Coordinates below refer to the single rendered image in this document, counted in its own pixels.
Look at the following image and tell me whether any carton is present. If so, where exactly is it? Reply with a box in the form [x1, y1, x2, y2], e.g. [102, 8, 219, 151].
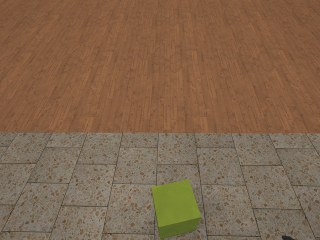
[151, 179, 201, 239]

